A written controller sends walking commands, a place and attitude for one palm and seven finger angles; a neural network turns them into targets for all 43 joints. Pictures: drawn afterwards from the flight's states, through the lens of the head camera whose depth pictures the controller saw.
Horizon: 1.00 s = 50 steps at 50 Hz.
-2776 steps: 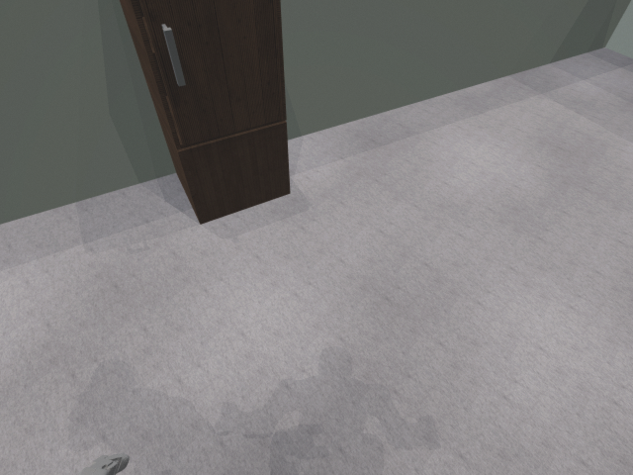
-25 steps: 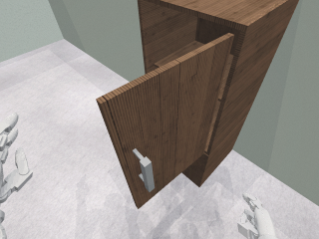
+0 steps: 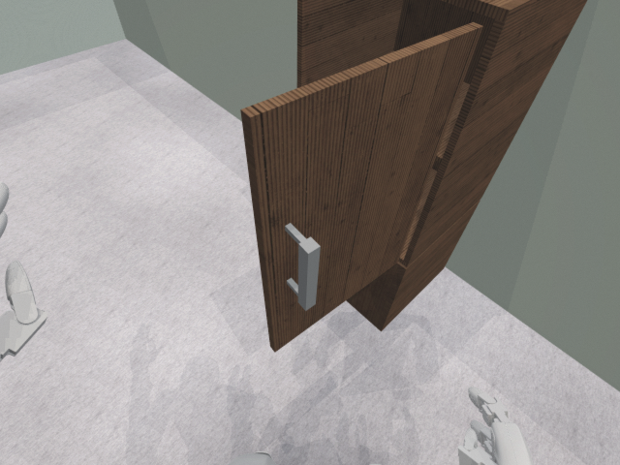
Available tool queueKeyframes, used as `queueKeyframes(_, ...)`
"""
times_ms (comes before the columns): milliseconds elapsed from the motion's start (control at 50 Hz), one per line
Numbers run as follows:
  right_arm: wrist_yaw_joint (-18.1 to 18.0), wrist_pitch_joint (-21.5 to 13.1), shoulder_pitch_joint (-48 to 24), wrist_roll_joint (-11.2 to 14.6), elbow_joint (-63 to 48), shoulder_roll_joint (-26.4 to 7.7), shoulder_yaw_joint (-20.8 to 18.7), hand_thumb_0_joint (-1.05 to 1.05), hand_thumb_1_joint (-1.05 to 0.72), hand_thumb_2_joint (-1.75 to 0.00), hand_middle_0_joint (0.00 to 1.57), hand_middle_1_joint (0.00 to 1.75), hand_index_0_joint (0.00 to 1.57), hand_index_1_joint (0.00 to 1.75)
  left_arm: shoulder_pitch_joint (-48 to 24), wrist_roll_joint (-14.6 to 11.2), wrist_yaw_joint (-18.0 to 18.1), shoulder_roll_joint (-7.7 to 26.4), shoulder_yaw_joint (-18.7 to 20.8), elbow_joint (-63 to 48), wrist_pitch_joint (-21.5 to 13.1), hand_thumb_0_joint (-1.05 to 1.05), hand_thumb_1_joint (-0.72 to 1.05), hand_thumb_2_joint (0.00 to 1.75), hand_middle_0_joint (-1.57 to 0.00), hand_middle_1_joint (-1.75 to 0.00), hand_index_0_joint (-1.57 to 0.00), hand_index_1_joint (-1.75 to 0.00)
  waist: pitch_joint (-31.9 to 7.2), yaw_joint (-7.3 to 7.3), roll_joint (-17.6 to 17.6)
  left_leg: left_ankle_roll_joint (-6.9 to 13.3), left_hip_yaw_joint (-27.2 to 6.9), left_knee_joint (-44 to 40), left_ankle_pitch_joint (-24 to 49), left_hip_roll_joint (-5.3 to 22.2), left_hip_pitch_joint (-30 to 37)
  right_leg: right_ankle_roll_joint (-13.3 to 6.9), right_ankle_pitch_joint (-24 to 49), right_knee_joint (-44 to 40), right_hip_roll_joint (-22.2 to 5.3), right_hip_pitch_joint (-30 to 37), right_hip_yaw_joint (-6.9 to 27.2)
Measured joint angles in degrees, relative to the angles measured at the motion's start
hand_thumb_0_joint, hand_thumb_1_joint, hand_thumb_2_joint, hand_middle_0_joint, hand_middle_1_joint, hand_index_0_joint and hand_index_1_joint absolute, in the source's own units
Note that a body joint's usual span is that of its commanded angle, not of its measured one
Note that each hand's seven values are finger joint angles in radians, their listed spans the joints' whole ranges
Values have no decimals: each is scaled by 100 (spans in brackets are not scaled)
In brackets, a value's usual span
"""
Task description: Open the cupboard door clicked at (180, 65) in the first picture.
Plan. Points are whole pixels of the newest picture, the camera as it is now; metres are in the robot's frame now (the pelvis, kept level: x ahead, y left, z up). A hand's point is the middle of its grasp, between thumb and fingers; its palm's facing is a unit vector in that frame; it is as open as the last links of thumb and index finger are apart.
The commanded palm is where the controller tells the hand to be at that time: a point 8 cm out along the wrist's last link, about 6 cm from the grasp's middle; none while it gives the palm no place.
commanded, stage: step back with the hand held close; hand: left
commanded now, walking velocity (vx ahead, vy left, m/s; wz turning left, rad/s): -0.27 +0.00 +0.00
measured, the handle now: (299, 268) +0.40 +0.05 -0.01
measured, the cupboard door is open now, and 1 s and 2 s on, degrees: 85 85 85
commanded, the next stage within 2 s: stop stepping back and stand still in 0.28 s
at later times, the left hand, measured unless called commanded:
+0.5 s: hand out of the picture +0.10 +0.27 +0.18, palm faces +0.49 -0.75 -0.45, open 7.4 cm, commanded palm +0.04 +0.30 +0.19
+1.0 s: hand out of the picture +0.05 +0.22 +0.18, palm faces +0.35 -0.81 -0.47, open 7.4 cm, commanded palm +0.01 +0.26 +0.19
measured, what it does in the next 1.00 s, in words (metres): walks backwards: right foot, then left foot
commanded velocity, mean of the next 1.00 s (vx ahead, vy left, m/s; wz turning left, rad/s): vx -0.05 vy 0.02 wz -0.03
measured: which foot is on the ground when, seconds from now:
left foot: down 0.00-0.64, up 0.66-0.70, down 0.72-1.00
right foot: down 0.00-0.32, up 0.34-0.60, down 0.62-1.00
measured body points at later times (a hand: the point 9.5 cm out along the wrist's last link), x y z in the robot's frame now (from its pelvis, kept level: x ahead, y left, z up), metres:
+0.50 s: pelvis -0.09 +0.00 +0.01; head -0.07 +0.02 +0.46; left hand +0.07 +0.31 +0.21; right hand +0.10 -0.22 -0.06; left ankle +0.02 +0.09 -0.72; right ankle -0.18 -0.13 -0.66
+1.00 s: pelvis -0.16 -0.03 +0.00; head -0.17 -0.02 +0.45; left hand +0.03 +0.26 +0.20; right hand -0.06 -0.30 -0.08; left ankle -0.07 +0.08 -0.71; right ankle -0.25 -0.12 -0.73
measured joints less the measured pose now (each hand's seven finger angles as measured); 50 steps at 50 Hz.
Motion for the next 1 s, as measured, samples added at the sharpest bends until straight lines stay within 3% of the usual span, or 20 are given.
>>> queueKeyframes(120, 34, -168, 137, -7, 16, 101, -18, 1, -90, -90, 21, 30, 20, 30, -98, 60, -35, 274, 235, -125, -160, 2, 88, 90, -22, -30, -22, -30, 38, -172, -3, 18, 60, 187, 330, 110, -316, -27, -553, 663, 229, 60, 222)
queueKeyframes(180, 100, -201, -18, -3, 136, 87, -50, 1, -90, -90, 21, 30, 20, 30, 10, -37, -42, 222, 364, -154, -240, 1, 88, 90, -22, -30, -22, -30, 105, -76, 56, -61, 100, 342, 74, 177, -458, -59, -491, 698, 265, -47, 227)
queueKeyframes(260, 185, -108, -196, -31, 348, 53, -118, 1, -90, -90, 21, 30, 20, 30, 113, -95, -10, 96, 168, -206, -169, 1, 88, 90, -22, -30, -22, -30, 39, 58, -77, -278, 77, 782, -666, -33, -466, -31, -214, 446, 162, -119, 376)
queueKeyframes(300, 174, -55, -232, -23, 355, 37, -108, 1, -90, -90, 21, 30, 20, 30, 75, -95, -11, 111, 79, -226, -115, 1, 88, 90, -22, -30, -22, -30, -43, 57, -167, -261, 90, 322, -625, -72, -145, 31, -65, 319, 115, -207, 416)
queueKeyframes(320, 144, -51, -263, -16, 310, 22, -107, 1, -90, -90, 21, 30, 20, 30, -5, -96, -15, 149, 59, -233, -99, 1, 88, 90, -22, -30, -22, -30, -24, 19, -184, -182, 91, 61, -98, -76, -143, 42, -40, 318, 100, -278, 394)
queueKeyframes(340, 114, -68, -306, -16, 252, -5, -117, 1, -90, -90, 21, 30, 20, 30, -108, -80, -23, 180, 55, -225, -98, 1, 88, 90, -22, -30, -22, -30, 49, 0, -133, -95, 81, -20, 430, -26, -199, 47, -249, 518, 159, -377, 367)
queueKeyframes(380, 94, -148, -407, -39, 233, 35, -171, 1, -90, -90, 21, 30, 20, 30, -238, -48, -58, 249, 126, -152, -113, 1, 88, 90, -22, -30, -22, -30, 176, -5, -28, 35, 33, -8, 661, 77, -265, 39, -934, 1800, 393, -594, 364)
queueKeyframes(420, 131, -231, -438, -42, 256, 148, -193, 1, -90, -90, 21, 30, 20, 30, -185, -96, -54, 318, 240, -148, -88, 1, 88, 90, -22, -30, -22, -30, 137, 10, 28, 56, -3, -159, 702, 203, -291, 14, -1334, 2885, 570, -592, 266)
queueKeyframes(460, 188, -322, -414, -30, 282, 256, -150, 1, -90, -90, 21, 30, 20, 30, -12, -174, 10, 301, 303, -247, -48, 2, 88, 90, -22, -30, -22, -30, -3, 81, 3, 17, 66, -431, 861, 324, -301, -8, -1598, 3169, 525, -336, 72)
queueKeyframes(520, 212, -433, -313, -45, 275, 363, -30, 1, -90, -90, 21, 30, 20, 30, 159, -247, 96, 156, 196, -402, 42, 2, 88, 90, -21, -30, -21, -30, -223, 154, -27, -59, 181, -946, 1170, 443, -267, -86, -1998, 2296, 337, 454, -215)
queueKeyframes(580, 201, -456, -239, -77, 189, 438, 107, 1, -90, -90, 21, 30, 20, 30, 129, -286, 109, 143, 63, -462, 137, 2, 88, 90, -21, -30, -21, -30, -342, 129, -121, -182, 249, -1340, 1261, 406, -312, -244, -2039, 449, 244, 1425, -389)
queueKeyframes(620, 222, -414, -304, -114, 57, 464, 214, 1, -90, -90, 21, 30, 20, 30, 196, -306, 96, 329, 198, -553, 127, 2, 89, 90, -21, -30, -21, -30, -380, 176, -410, -298, 475, -1111, 1004, 267, -621, -493, -1541, -649, 33, 1754, -149)
queueKeyframes(680, 218, -283, -397, -114, 304, 277, 205, 1, -90, -90, 21, 30, 20, 30, 126, -312, 6, 297, 20, -324, 83, 1, 88, 90, -21, -30, -21, -30, -250, 130, -64, -349, 218, -451, 678, 365, -708, -375, -1468, -468, 253, 1743, -73)
queueKeyframes(720, 195, -168, -208, -33, 428, 218, 182, 1, -90, -90, 21, 30, 20, 30, 195, -322, -35, 335, -44, -194, 150, 1, 88, 90, -22, -30, -22, -30, -378, 83, -62, -292, 198, -308, 838, 284, -368, -302, -1559, -367, 268, 1831, 5)
queueKeyframes(760, 143, -92, -29, 25, 502, 178, 136, 1, -90, -90, 21, 30, 20, 30, 180, -322, -64, 367, -39, -27, 180, 1, 88, 90, -22, -30, -22, -30, -477, -59, -175, -110, 198, -452, 745, 159, -122, -263, -1677, -203, 188, 1882, 15)
queueKeyframes(820, 81, -55, 93, 37, 513, 55, 67, 1, -90, -90, 21, 30, 20, 30, 81, -336, -84, 328, 0, 221, 221, 1, 88, 90, -22, -30, -22, -30, -508, -199, -258, -99, 275, -457, 784, 101, -23, -186, -1778, 186, 73, 1783, -41)
queueKeyframes(920, 7, -71, 228, -26, 391, -45, -96, 1, -90, -90, 21, 30, 20, 30, 149, -313, -84, 263, 11, 196, 220, 2, 88, 90, -22, -30, -22, -30, -522, -413, -107, -210, 149, -461, 603, 130, -194, -345, -1661, 39, 108, 1666, -291)
queueKeyframes(1000, 56, -68, 436, -3, 544, -69, -142, 1, -90, -90, 21, 30, 20, 30, 518, -279, -72, 257, 29, -45, 19, 2, 88, 90, -22, -30, -22, -30, -586, -164, -149, -336, 17, 650, 14, 131, -365, -364, -1474, -165, 147, 1668, -121)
